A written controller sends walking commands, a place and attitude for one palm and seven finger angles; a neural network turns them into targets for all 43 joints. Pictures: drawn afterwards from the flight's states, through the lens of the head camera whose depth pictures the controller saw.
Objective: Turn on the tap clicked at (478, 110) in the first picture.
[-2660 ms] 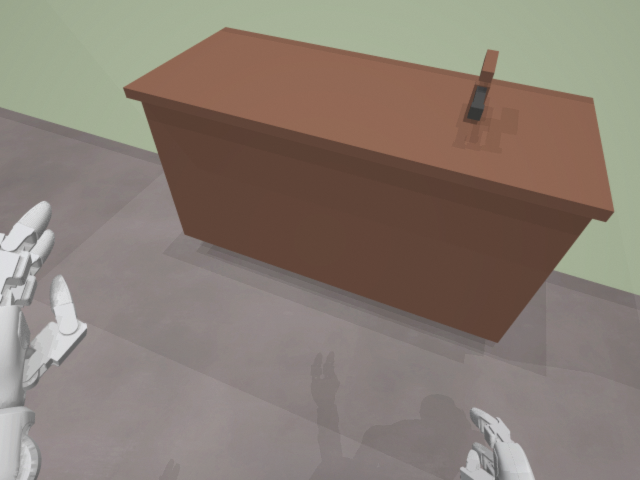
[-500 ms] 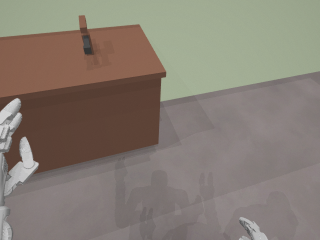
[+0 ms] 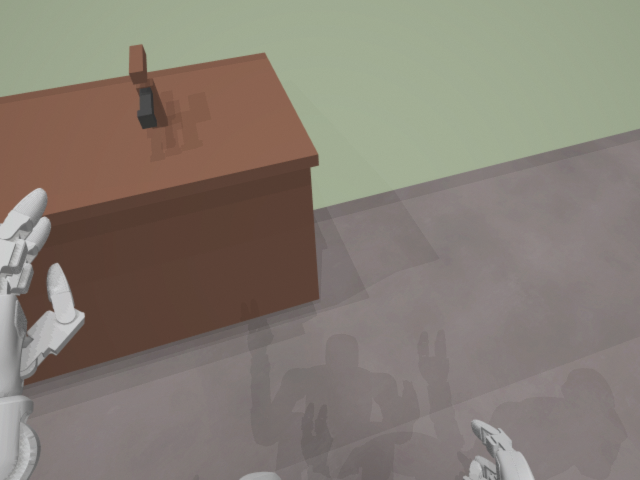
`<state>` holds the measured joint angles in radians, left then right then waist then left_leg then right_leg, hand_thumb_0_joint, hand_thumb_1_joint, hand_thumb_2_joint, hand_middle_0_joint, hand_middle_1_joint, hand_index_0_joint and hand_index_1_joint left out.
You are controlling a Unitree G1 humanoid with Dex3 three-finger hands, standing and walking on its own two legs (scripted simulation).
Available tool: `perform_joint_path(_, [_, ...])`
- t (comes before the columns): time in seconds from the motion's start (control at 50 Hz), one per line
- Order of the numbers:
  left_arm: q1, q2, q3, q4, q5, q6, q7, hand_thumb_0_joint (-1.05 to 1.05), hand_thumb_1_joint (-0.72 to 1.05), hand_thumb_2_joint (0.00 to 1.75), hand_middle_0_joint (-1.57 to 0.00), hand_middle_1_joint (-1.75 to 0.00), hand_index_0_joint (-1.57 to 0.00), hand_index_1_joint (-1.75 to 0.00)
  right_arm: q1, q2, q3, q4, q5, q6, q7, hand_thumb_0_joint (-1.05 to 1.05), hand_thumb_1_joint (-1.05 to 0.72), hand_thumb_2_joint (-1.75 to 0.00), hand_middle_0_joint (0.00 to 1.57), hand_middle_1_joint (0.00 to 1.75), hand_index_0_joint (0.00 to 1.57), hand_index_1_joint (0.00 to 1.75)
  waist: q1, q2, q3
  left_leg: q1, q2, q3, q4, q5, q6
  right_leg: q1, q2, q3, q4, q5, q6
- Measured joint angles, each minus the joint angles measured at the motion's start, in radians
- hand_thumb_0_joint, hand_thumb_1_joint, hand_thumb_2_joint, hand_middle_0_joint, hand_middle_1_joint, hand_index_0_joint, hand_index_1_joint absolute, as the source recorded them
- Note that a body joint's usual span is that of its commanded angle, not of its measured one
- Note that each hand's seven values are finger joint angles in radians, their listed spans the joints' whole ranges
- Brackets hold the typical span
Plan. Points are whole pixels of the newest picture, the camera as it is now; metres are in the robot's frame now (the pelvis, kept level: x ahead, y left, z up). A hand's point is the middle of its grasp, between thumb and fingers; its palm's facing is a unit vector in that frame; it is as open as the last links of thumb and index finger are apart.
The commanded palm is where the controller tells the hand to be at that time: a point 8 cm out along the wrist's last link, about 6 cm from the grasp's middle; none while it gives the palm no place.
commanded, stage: take the last steps up to it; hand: left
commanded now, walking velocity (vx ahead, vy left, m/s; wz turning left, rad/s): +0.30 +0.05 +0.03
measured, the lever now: (147, 118) +0.73 +0.39 +0.06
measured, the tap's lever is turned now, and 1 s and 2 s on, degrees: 0 0 0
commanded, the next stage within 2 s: come to a stop and stand still in 0.90 s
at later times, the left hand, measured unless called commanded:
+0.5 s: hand (137, 200) +0.36 +0.22 +0.19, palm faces +0.37 -0.81 -0.46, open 7.4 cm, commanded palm +0.30 +0.27 +0.19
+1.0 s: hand (163, 127) +0.50 +0.24 +0.19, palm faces +0.40 -0.82 -0.40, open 7.4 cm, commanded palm +0.43 +0.28 +0.19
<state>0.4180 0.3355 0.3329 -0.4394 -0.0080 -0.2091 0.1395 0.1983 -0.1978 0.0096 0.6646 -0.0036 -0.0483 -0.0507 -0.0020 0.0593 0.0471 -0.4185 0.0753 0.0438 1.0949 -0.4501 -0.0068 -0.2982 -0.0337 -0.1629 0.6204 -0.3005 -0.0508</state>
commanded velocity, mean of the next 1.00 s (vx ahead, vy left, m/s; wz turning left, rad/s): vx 0.24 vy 0.05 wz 0.01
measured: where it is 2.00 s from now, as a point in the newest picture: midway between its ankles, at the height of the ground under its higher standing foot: (334, 463)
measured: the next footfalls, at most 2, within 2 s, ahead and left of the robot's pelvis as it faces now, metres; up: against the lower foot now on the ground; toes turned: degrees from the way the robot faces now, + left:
left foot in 0.24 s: +0.15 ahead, +0.14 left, +0.00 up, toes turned +9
right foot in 0.52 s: +0.23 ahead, -0.12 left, +0.00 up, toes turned -9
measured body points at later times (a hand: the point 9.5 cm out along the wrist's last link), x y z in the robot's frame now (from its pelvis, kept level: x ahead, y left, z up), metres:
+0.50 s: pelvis +0.14 -0.01 +0.01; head +0.16 -0.02 +0.45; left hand +0.33 +0.26 +0.22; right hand +0.30 -0.21 -0.09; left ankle +0.12 +0.13 -0.73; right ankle +0.18 -0.11 -0.71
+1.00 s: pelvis +0.27 +0.00 +0.00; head +0.29 +0.01 +0.45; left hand +0.47 +0.28 +0.21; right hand +0.44 -0.24 -0.07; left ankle +0.30 +0.12 -0.72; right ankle +0.23 -0.11 -0.68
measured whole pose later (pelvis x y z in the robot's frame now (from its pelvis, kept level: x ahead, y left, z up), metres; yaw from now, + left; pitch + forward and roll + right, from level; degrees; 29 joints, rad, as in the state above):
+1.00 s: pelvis +0.27 +0.00 +0.00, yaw +0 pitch -1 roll +0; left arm 0.41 0.39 0.39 -0.48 -0.03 -0.23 0.16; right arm 0.17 -0.18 -0.02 0.58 0.00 -0.08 -0.06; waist -0.03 -0.02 0.05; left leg -0.31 0.07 0.14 0.59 -0.27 0.01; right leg -0.38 -0.05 -0.07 0.98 -0.52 0.02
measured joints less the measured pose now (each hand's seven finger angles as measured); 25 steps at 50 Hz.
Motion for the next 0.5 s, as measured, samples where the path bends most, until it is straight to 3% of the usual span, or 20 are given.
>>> perform_joint_path(0.06, [0.036, -0.013, 0.002, -0.025, 0.002, -0.017, -0.001, 0.01, 0.89, 0.89, -0.21, -0.30, -0.21, -0.30, -0.005, -0.021, -0.009, -0.004, 0.000, 0.014, -0.004, 0.01, -0.90, -0.90, 0.20, 0.30, 0.20, 0.30, -0.010, -0.022, 0.003, -0.065, 0.005, 0.013, 0.009, 0.057, -0.007, 0.042, -0.006, 0.000, -0.062, 0.009, 0.009])
perform_joint_path(0.14, [0.068, 0.017, 0.019, -0.074, -0.001, -0.030, 0.009, 0.01, 0.89, 0.89, -0.21, -0.31, -0.21, -0.30, 0.013, -0.035, -0.025, -0.040, -0.005, 0.014, -0.017, 0.01, -0.90, -0.90, 0.20, 0.30, 0.20, 0.30, -0.007, -0.068, 0.008, -0.035, 0.020, 0.054, -0.257, 0.116, 0.003, 0.082, -0.021, 0.004, -0.102, 0.000, 0.014])
perform_joint_path(0.22, [0.067, 0.027, 0.029, -0.104, -0.008, -0.033, 0.028, 0.01, 0.89, 0.89, -0.21, -0.31, -0.21, -0.30, 0.034, -0.055, -0.039, -0.071, -0.006, 0.000, -0.030, 0.01, -0.90, -0.90, 0.20, 0.30, 0.20, 0.30, 0.007, -0.078, 0.006, 0.080, 0.006, 0.096, -0.511, 0.193, 0.013, 0.112, -0.027, 0.012, -0.059, -0.061, 0.036])
perform_joint_path(0.28, [0.025, 0.038, 0.044, -0.079, -0.014, -0.036, 0.036, 0.01, 0.89, 0.89, -0.21, -0.30, -0.21, -0.30, 0.015, -0.036, -0.047, -0.075, 0.001, -0.005, -0.037, 0.01, -0.90, -0.90, 0.20, 0.30, 0.20, 0.30, 0.011, -0.104, 0.010, 0.116, -0.012, 0.117, -0.503, 0.206, 0.021, 0.066, -0.042, 0.066, 0.126, -0.164, 0.047])
perform_joint_path(0.32, [-0.011, 0.038, 0.045, -0.032, -0.015, -0.027, 0.034, 0.01, 0.89, 0.89, -0.21, -0.30, -0.21, -0.30, -0.002, -0.009, -0.039, -0.071, 0.001, -0.011, -0.034, 0.01, -0.91, -0.90, 0.20, 0.30, 0.20, 0.30, -0.006, -0.100, 0.004, 0.121, -0.010, 0.110, -0.485, 0.167, 0.019, -0.011, -0.023, 0.102, 0.319, -0.222, 0.053])
perform_joint_path(0.36, [-0.022, 0.037, 0.042, -0.020, -0.016, -0.010, 0.028, 0.01, 0.89, 0.89, -0.21, -0.30, -0.20, -0.30, -0.010, 0.019, -0.025, -0.069, 0.005, -0.022, -0.022, 0.01, -0.91, -0.90, 0.20, 0.30, 0.20, 0.30, -0.016, -0.090, 0.000, 0.136, -0.002, 0.101, -0.503, 0.159, 0.014, -0.076, -0.016, 0.106, 0.401, -0.217, 0.059])
perform_joint_path(0.42, [0.018, 0.030, 0.033, -0.064, -0.018, -0.005, 0.021, 0.02, 0.89, 0.89, -0.21, -0.30, -0.20, -0.30, -0.004, 0.052, 0.000, -0.075, 0.005, -0.042, -0.004, 0.01, -0.90, -0.90, 0.20, 0.30, 0.20, 0.30, -0.019, -0.071, -0.002, 0.168, 0.016, 0.099, -0.539, 0.157, -0.001, -0.122, -0.027, 0.081, 0.316, -0.155, 0.066])
perform_joint_path(0.5, [0.076, 0.049, 0.035, -0.099, -0.015, -0.021, 0.014, 0.01, 0.89, 0.89, -0.21, -0.30, -0.20, -0.30, 0.022, 0.069, 0.022, -0.080, 0.002, -0.055, 0.001, 0.01, -0.90, -0.90, 0.20, 0.30, 0.20, 0.30, -0.012, -0.034, 0.001, 0.199, 0.039, 0.090, -0.521, 0.113, -0.031, -0.071, -0.023, 0.027, 0.054, -0.055, 0.072])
